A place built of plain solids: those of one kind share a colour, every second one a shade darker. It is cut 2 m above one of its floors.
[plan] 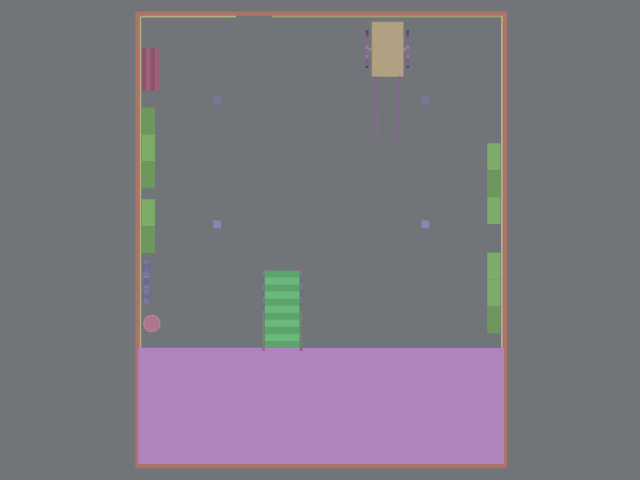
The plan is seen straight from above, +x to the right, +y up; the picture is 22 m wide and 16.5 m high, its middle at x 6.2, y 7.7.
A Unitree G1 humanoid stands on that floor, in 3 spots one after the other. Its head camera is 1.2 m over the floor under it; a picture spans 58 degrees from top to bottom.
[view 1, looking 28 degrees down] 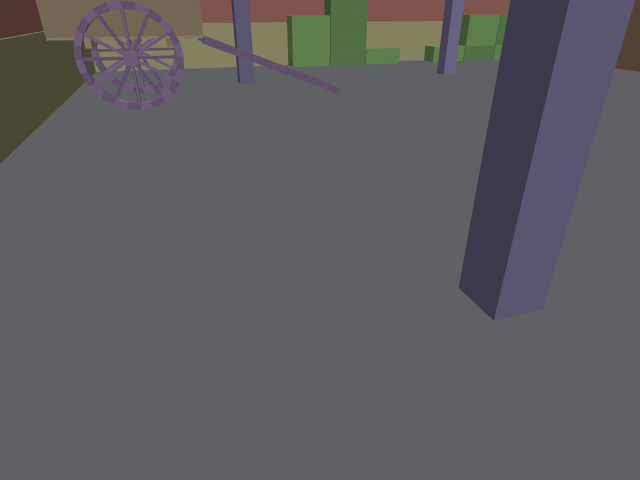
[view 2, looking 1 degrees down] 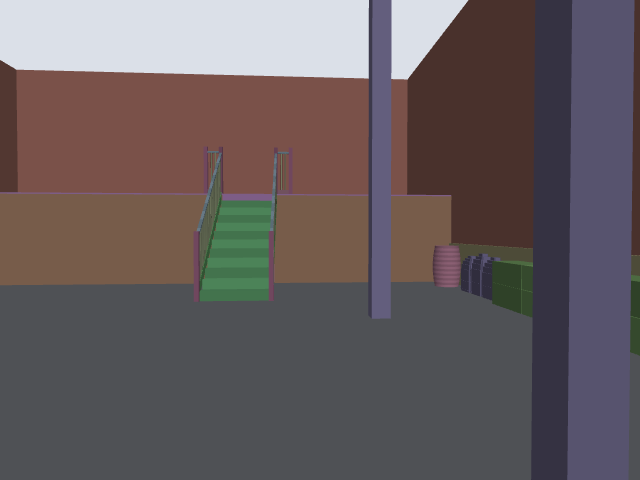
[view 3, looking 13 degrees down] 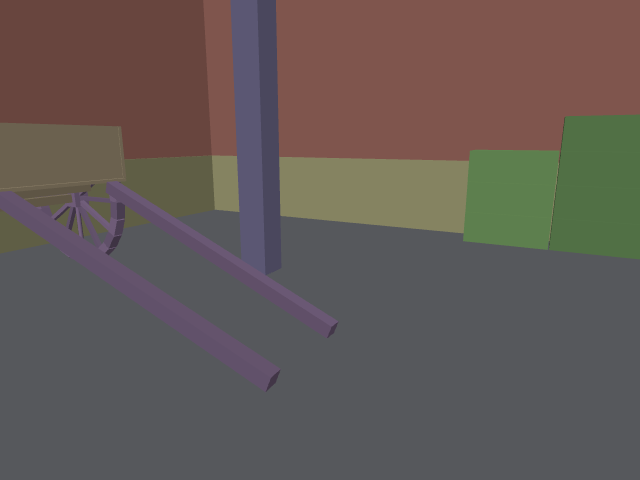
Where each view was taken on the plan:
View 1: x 1.33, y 13.81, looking -18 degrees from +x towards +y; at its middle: ground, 2.56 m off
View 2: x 3.93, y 14.31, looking -94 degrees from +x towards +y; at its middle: face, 10.34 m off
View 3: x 6.60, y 10.15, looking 28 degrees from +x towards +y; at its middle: ground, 5.33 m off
